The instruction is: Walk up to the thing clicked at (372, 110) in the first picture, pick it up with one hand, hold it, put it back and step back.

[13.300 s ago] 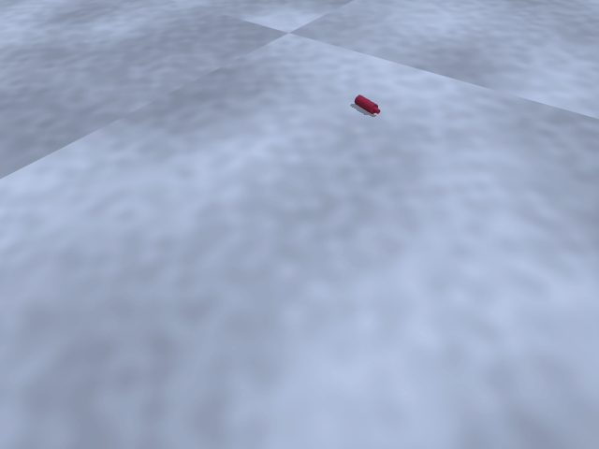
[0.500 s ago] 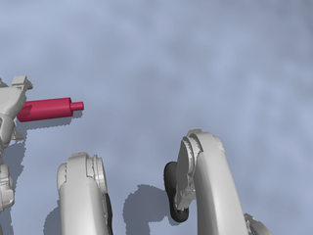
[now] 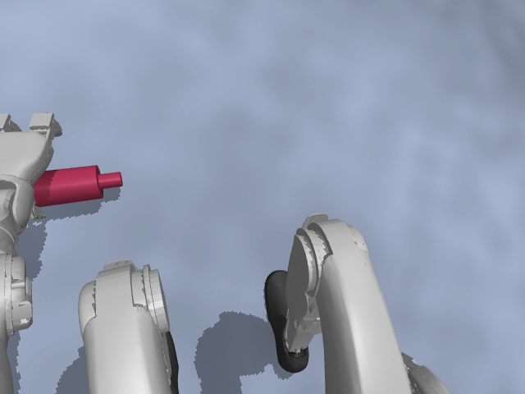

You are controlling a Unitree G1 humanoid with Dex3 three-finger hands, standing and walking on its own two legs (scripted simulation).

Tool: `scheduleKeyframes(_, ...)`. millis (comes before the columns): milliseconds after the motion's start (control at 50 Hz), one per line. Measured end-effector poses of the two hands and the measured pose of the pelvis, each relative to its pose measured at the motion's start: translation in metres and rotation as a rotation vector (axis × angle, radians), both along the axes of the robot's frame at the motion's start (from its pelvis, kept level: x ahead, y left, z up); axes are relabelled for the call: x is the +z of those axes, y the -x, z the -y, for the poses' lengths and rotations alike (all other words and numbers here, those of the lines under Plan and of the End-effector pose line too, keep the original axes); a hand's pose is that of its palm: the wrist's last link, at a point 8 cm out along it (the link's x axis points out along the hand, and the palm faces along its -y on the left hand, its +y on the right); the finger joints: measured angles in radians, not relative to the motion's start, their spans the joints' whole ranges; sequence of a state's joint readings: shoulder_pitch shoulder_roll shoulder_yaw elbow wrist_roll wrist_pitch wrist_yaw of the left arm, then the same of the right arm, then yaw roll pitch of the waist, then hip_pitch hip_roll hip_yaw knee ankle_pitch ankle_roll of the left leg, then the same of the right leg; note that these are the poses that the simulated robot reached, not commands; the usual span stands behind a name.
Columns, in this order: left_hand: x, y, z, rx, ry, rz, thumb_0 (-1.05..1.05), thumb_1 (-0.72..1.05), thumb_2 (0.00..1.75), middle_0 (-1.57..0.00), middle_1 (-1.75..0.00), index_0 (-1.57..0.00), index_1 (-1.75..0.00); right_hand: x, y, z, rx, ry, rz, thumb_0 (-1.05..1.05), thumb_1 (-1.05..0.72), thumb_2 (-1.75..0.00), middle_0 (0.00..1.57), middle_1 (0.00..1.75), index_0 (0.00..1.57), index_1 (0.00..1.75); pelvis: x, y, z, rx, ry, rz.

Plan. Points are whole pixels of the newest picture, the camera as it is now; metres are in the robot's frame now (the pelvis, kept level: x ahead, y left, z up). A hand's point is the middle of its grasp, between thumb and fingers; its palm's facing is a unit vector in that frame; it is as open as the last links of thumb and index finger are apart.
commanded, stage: approach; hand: left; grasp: from above
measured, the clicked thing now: (66, 185) +0.48 +0.25 -0.29
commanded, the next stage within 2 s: close in in 1.04 s
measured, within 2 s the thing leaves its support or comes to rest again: neither
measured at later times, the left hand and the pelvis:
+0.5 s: hand (9, 203) +0.43 +0.30 -0.19, palm faces -0.51 -0.07 -0.86, open 13.9 cm; pelvis -0.01 -0.01 +0.00, yaw +0 degrees
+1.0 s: hand (23, 184) +0.46 +0.29 -0.20, palm faces -0.49 -0.06 -0.87, open 13.7 cm; pelvis +0.00 +0.00 +0.00, yaw -1 degrees
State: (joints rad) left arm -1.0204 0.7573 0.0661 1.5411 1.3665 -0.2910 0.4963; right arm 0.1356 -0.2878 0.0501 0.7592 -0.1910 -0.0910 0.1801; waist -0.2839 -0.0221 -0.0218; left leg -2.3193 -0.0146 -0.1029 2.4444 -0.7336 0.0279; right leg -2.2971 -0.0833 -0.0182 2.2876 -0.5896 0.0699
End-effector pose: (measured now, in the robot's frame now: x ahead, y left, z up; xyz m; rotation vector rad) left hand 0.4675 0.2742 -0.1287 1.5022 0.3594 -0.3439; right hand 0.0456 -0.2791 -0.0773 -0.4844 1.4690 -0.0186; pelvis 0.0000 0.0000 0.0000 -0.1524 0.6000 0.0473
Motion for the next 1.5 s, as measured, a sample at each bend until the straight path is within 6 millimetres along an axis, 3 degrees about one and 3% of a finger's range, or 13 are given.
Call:
scheduleKeyframes(180, 0.006, -0.034, 0.029, 0.03, -0.024, 0.046, 0.0, -0.49, 0.99, -0.07, -1.05, -0.09, -1.02, 0.005, 0.027, -0.001, -0.056, -0.013, -0.014, 0.0, -0.9, -0.89, 0.2, 0.3, 0.2, 0.3, -0.002, -0.001, 0.002, -0.01, 0.004, -0.013)
scheduleKeyframes(260, 0.002, -0.029, 0.023, 0.072, -0.048, 0.006, 0.01, -0.48, 0.98, -0.07, -1.06, -0.09, -1.03, 0.002, 0.04, -0.002, -0.084, -0.042, -0.038, 0.0, -0.9, -0.89, 0.2, 0.3, 0.2, 0.3, -0.001, 0.0, 0.003, -0.013, 0.0, -0.01)
scheduleKeyframes(340, -0.001, -0.008, 0.004, 0.116, -0.052, -0.052, 0.01, -0.48, 0.97, -0.07, -1.07, -0.1, -1.03, -0.002, 0.044, -0.002, -0.09, -0.067, -0.062, 0.01, -0.91, -0.89, 0.2, 0.3, 0.2, 0.3, 0.0, 0.002, 0.005, -0.011, -0.006, 0.002)
scheduleKeyframes(440, -0.004, 0.021, -0.023, 0.111, -0.036, -0.112, 0.01, -0.48, 0.97, -0.07, -1.07, -0.1, -1.03, -0.006, 0.033, 0.004, -0.044, -0.053, -0.07, 0.01, -0.91, -0.89, 0.2, 0.3, 0.2, 0.3, 0.0, 0.005, 0.006, -0.004, -0.006, 0.018)
scheduleKeyframes(540, -0.001, 0.03, -0.028, 0.036, 0.011, -0.065, 0.0, -0.49, 0.97, -0.08, -1.06, -0.1, -1.03, -0.004, 0.011, 0.012, 0.008, -0.003, -0.05, 0.01, -0.91, -0.89, 0.2, 0.3, 0.2, 0.3, -0.002, 0.007, 0.005, 0.0, -0.003, 0.029)
scheduleKeyframes(680, 0.011, 0.004, -0.008, -0.03, 0.018, 0.04, 0.0, -0.49, 0.98, -0.09, -1.03, -0.1, -1.01, 0.007, -0.022, 0.012, 0.039, 0.056, 0.045, 0.01, -0.91, -0.89, 0.2, 0.3, 0.2, 0.3, 0.0, 0.003, -0.001, 0.004, 0.008, 0.017)
scheduleKeyframes(760, 0.016, -0.016, 0.0, -0.003, -0.01, 0.056, 0.0, -0.48, 0.98, -0.09, -1.02, -0.1, -1.0, 0.012, -0.025, 0.008, 0.038, 0.051, 0.087, 0.0, -0.9, -0.89, 0.2, 0.3, 0.2, 0.3, 0.0, 0.002, -0.003, 0.003, 0.014, 0.008)
scheduleKeyframes(880, 0.008, -0.025, 0.001, 0.083, -0.032, 0.011, 0.0, -0.46, 0.96, -0.07, -1.04, -0.1, -1.0, 0.01, -0.002, 0.0, -0.005, 0.005, 0.071, 0.0, -0.9, -0.89, 0.2, 0.3, 0.2, 0.3, -0.001, 0.002, -0.004, -0.001, 0.018, 0.001)
scheduleKeyframes(1000, -0.009, 0.0, -0.013, 0.112, -0.031, -0.072, 0.01, -0.45, 0.95, -0.07, -1.07, -0.11, -1.02, 0.003, 0.036, -0.006, -0.068, -0.046, -0.04, 0.0, -0.9, -0.89, 0.2, 0.3, 0.2, 0.3, -0.002, 0.004, -0.001, -0.002, 0.011, 0.008)
scheduleKeyframes(1100, -0.001, 0.014, -0.018, 0.038, -0.024, -0.038, 0.0, -0.44, 0.95, -0.09, -1.08, -0.12, -1.03, 0.003, 0.051, -0.005, -0.092, -0.045, -0.114, 0.01, -0.91, -0.89, 0.2, 0.3, 0.2, 0.3, 0.0, 0.005, 0.002, 0.0, 0.003, 0.011)
scheduleKeyframes(1300, 0.009, 0.007, -0.008, 0.006, 0.005, -0.039, 0.0, -0.44, 0.98, -0.11, -1.04, -0.13, -1.01, 0.012, 0.017, 0.007, -0.023, 0.016, -0.002, 0.01, -0.9, -0.89, 0.2, 0.3, 0.2, 0.3, 0.003, 0.006, 0.001, -0.005, 0.008, 0.016)
scheduleKeyframes(1400, -0.002, 0.003, -0.004, 0.024, 0.022, -0.035, 0.0, -0.45, 1.01, -0.1, -1.04, -0.12, -1.02, 0.012, 0.006, 0.008, 0.024, 0.025, 0.04, 0.0, -0.9, -0.89, 0.2, 0.3, 0.2, 0.3, -0.003, 0.006, 0.001, -0.006, 0.01, 0.032)
scheduleKeyframes(1500, -0.022, 0.004, -0.004, 0.034, 0.011, -0.05, 0.0, -0.46, 1.0, -0.09, -1.03, -0.1, -1.01, 0.009, 0.01, 0.007, 0.053, 0.022, 0.027, 0.0, -0.9, -0.89, 0.2, 0.3, 0.2, 0.3, -0.011, 0.007, 0.002, -0.01, 0.012, 0.045)
